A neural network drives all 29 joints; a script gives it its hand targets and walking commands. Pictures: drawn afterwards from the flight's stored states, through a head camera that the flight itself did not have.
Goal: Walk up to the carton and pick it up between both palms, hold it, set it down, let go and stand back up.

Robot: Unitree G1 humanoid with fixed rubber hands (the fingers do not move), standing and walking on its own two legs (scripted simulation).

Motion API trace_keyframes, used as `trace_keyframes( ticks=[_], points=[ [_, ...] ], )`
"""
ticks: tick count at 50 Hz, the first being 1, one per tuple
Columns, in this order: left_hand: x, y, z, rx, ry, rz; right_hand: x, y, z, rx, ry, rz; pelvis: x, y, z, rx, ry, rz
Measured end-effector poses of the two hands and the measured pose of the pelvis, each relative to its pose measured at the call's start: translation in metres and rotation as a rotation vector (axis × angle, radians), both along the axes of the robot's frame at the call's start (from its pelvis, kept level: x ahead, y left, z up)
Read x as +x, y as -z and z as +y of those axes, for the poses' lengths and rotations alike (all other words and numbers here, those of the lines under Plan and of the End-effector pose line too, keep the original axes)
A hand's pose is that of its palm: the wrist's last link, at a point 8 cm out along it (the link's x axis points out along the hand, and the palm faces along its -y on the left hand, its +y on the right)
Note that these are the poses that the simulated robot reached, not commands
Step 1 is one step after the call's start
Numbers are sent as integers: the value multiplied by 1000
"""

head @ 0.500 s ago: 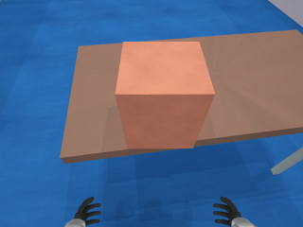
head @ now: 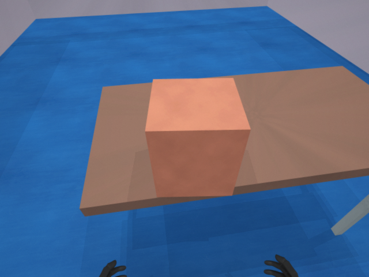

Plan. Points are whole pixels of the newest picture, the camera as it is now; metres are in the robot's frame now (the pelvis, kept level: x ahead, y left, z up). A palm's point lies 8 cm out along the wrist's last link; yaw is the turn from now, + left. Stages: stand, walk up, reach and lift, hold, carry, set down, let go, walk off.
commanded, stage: reach and lift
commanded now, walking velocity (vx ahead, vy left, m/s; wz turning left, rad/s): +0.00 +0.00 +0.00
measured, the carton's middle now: (193, 139) +0.47 -0.03 +0.05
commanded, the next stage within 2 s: none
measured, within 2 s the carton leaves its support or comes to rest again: neither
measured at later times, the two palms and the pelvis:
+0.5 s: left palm (100, 266) +0.19 +0.19 -0.03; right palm (290, 261) +0.18 -0.21 -0.04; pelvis +0.01 +0.00 +0.00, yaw +0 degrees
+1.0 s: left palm (97, 238) +0.23 +0.19 +0.01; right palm (289, 237) +0.22 -0.21 +0.01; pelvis +0.03 +0.00 +0.00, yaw +0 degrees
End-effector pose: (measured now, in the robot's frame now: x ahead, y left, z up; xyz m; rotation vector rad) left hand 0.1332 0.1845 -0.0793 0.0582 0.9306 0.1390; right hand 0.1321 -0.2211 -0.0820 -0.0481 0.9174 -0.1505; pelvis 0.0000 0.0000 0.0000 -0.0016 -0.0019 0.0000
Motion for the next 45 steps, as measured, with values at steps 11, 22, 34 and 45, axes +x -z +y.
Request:
trace_keyframes(
  ticks=[11, 22, 34, 45],
  points=[
    [26, -20, 8, 22, 0, -141, 23, -20, -1, -24, -20, -142, -2, 0, -4, 1, -3, -8],
    [48, -39, 2, -4, 13, -227, 49, -42, 8, -19, -38, -230, 8, -2, -4, 1, -4, -6],
    [67, -61, 1, -7, 20, -347, 56, -64, 5, -23, -39, -331, 24, -4, -4, 3, 6, 5],
    [85, -80, 3, -12, 20, -465, 71, -85, 5, -24, -57, -454, 30, -4, -3, 2, 10, 21]
  ],
)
